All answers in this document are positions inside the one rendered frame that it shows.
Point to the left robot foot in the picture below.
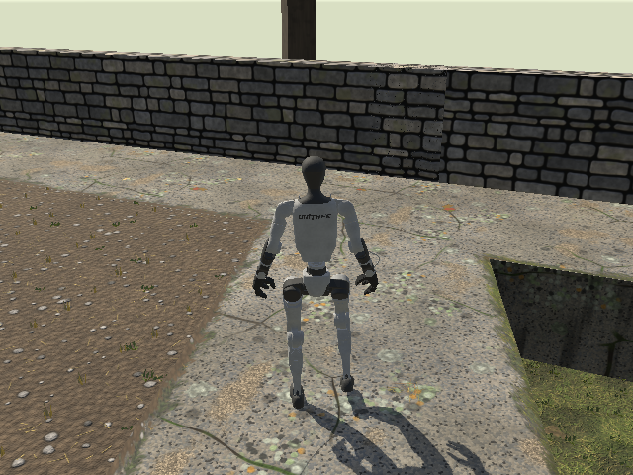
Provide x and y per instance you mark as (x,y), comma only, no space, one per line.
(297,400)

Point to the right robot hand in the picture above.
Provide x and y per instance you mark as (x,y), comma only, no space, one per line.
(365,280)

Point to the robot right forearm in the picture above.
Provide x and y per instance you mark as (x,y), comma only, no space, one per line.
(365,261)

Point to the left robot hand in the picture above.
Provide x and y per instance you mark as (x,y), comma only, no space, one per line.
(257,283)

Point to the right robot upper arm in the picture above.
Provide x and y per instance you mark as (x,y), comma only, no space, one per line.
(346,209)

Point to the left robot upper arm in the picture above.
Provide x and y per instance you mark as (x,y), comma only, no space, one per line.
(283,210)

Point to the right robot thigh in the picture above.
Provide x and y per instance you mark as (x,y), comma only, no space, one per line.
(339,287)

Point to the robot left forearm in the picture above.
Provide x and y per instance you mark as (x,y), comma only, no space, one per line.
(264,263)

